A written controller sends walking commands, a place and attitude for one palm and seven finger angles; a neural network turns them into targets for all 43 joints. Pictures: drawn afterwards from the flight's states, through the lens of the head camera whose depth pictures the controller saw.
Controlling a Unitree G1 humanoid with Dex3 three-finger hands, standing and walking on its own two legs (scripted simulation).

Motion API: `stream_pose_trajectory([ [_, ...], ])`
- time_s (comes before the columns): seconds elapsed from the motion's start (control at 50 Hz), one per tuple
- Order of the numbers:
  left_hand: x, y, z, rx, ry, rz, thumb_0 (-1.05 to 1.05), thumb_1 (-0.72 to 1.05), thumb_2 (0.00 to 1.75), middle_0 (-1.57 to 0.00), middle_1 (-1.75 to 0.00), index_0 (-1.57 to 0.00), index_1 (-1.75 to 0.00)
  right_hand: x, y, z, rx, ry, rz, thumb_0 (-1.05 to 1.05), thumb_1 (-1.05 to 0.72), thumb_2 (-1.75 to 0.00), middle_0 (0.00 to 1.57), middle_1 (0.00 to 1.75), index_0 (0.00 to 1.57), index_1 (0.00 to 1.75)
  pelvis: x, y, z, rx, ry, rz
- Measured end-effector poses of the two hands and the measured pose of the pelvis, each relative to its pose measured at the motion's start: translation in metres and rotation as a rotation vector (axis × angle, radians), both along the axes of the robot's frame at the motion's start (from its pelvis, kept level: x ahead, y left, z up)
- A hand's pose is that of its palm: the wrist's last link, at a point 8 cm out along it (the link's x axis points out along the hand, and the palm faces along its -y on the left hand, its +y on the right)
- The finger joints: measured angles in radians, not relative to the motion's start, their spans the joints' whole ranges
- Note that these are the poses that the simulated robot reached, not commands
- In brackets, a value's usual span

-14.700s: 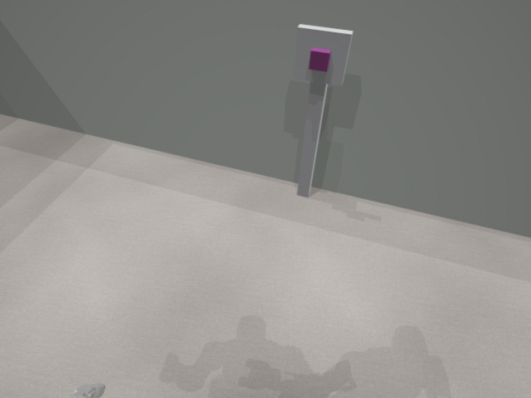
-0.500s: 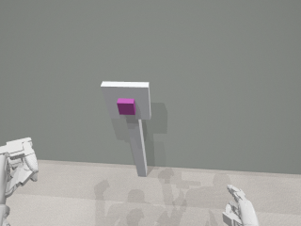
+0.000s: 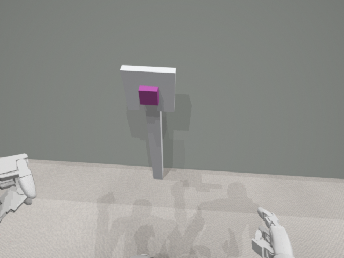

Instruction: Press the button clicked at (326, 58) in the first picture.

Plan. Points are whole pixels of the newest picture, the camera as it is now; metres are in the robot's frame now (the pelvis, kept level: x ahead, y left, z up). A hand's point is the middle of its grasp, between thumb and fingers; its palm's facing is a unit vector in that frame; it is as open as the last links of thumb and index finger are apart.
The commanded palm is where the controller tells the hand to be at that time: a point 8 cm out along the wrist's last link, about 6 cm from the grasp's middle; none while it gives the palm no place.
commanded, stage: step back with the hand held close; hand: left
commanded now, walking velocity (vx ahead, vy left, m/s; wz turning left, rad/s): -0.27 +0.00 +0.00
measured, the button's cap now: (149, 95) +0.62 +0.12 -0.02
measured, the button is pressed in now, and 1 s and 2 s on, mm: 0 0 0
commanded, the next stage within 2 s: stop stepping back and stand still in 0.62 s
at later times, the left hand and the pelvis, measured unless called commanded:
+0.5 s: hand out of the picture +0.10 +0.25 +0.18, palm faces +0.40 -0.78 -0.48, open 3.1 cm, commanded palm +0.04 +0.28 +0.18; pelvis -0.08 -0.01 -0.01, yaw +1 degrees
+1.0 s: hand out of the picture -0.03 +0.22 +0.18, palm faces +0.32 -0.80 -0.50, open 3.1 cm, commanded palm -0.07 +0.26 +0.18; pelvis -0.22 -0.01 +0.00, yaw -3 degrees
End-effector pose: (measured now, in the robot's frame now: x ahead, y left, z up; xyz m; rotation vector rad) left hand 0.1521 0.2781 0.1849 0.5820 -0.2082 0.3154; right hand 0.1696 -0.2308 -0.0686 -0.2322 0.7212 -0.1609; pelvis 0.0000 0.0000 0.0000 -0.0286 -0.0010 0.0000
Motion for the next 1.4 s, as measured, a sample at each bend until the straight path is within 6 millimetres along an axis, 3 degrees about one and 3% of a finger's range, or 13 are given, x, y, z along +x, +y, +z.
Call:
stream_pose_trajectory([
  [0.18, -0.041, -0.003, 0.002, 0.007, -0.078, 0.044, 0.02, 0.89, 0.9, -1.31, -1.5, -1.3, -1.5, -0.025, -0.002, -0.01, -0.009, -0.003, 0.051, 0.01, -0.9, -0.89, 0.21, 0.3, 0.2, 0.3, -0.027, -0.007, -0.008, -0.003, -0.01, 0.029],
  [0.36, -0.054, 0.008, 0.002, -0.005, -0.136, -0.01, 0.02, 0.89, 0.9, -1.31, -1.5, -1.3, -1.5, -0.063, -0.003, -0.007, -0.057, 0.013, -0.003, 0.02, -0.91, -0.89, 0.2, 0.3, 0.2, 0.3, -0.058, 0.004, -0.01, -0.039, -0.019, 0.036],
  [0.44, -0.072, 0.01, 0.012, 0.04, -0.152, -0.019, 0.02, 0.89, 0.9, -1.31, -1.5, -1.3, -1.5, -0.079, 0.004, -0.004, -0.024, 0.0, 0.014, 0.02, -0.91, -0.89, 0.2, 0.3, 0.2, 0.3, -0.071, -0.001, -0.007, -0.057, 0.007, 0.05],
  [0.58, -0.106, -0.007, 0.004, -0.008, -0.101, -0.038, 0.02, 0.89, 0.9, -1.31, -1.5, -1.3, -1.5, -0.101, 0.007, -0.013, 0.01, 0.023, 0.06, 0.01, -0.9, -0.89, 0.21, 0.3, 0.2, 0.3, -0.102, -0.006, -0.008, -0.02, 0.035, -0.005],
  [0.66, -0.111, -0.004, 0.005, -0.037, -0.105, -0.048, 0.01, 0.89, 0.9, -1.31, -1.5, -1.31, -1.5, -0.118, 0.007, -0.008, -0.016, 0.055, 0.033, 0.01, -0.91, -0.89, 0.21, 0.3, 0.2, 0.3, -0.108, -0.001, -0.002, -0.007, 0.04, -0.009],
  [0.74, -0.115, 0.002, 0.006, -0.029, -0.092, -0.084, 0.01, 0.89, 0.9, -1.31, -1.5, -1.31, -1.5, -0.136, 0.007, 0.004, -0.018, 0.019, 0.021, 0.02, -0.91, -0.89, 0.21, 0.3, 0.2, 0.3, -0.136, 0.001, 0.002, 0.008, 0.028, -0.026],
  [0.88, -0.166, -0.016, 0.01, -0.007, -0.014, -0.13, 0.02, 0.89, 0.9, -1.31, -1.5, -1.3, -1.5, -0.186, -0.003, 0.021, 0.005, -0.091, -0.006, 0.01, -0.9, -0.89, 0.21, 0.3, 0.2, 0.3, -0.181, -0.006, 0.004, -0.011, 0.011, -0.043],
  [0.96, -0.205, -0.022, 0.012, 0.021, -0.001, -0.088, 0.02, 0.89, 0.89, -1.31, -1.5, -1.3, -1.5, -0.221, -0.016, 0.009, -0.004, -0.048, -0.012, 0.01, -0.9, -0.89, 0.21, 0.3, 0.2, 0.3, -0.208, -0.014, 0.001, 0.015, 0.008, -0.034],
  [1.04, -0.23, -0.016, 0.014, -0.031, -0.067, -0.003, 0.01, 0.88, 0.89, -1.31, -1.5, -1.3, -1.5, -0.261, -0.028, -0.001, -0.025, 0.048, -0.041, 0.01, -0.9, -0.89, 0.21, 0.3, 0.2, 0.3, -0.219, -0.015, 0.006, 0.041, 0.003, -0.047],
  [1.12, -0.235, -0.008, 0.003, -0.097, -0.12, 0.055, 0.01, 0.89, 0.9, -1.31, -1.5, -1.31, -1.5, -0.291, -0.037, -0.006, -0.064, 0.074, -0.064, 0.01, -0.91, -0.89, 0.21, 0.3, 0.2, 0.3, -0.227, -0.012, 0.004, 0.04, 0.012, -0.025],
  [1.22, -0.235, -0.008, -0.006, -0.083, -0.105, 0.025, 0.02, 0.89, 0.9, -1.31, -1.5, -1.3, -1.5, -0.31, -0.034, -0.011, -0.06, 0.052, -0.093, 0.02, -0.91, -0.89, 0.2, 0.3, 0.2, 0.3, -0.243, -0.008, -0.002, 0.049, -0.004, -0.01],
  [1.3, -0.239, -0.019, 0.006, 0.003, -0.071, -0.012, 0.02, 0.89, 0.9, -1.31, -1.5, -1.3, -1.5, -0.315, -0.024, -0.015, 0.011, 0.028, -0.092, 0.02, -0.91, -0.89, 0.2, 0.29, 0.2, 0.3, -0.245, -0.016, 0.0, 0.044, -0.005, -0.01],
  [1.4, -0.247, -0.032, 0.01, 0.058, -0.062, -0.017, 0.02, 0.89, 0.9, -1.31, -1.5, -1.3, -1.5, -0.309, -0.022, -0.034, 0.067, 0.064, -0.049, 0.02, -0.9, -0.89, 0.2, 0.3, 0.2, 0.3, -0.247, -0.026, -0.007, 0.036, -0.005, -0.013],
])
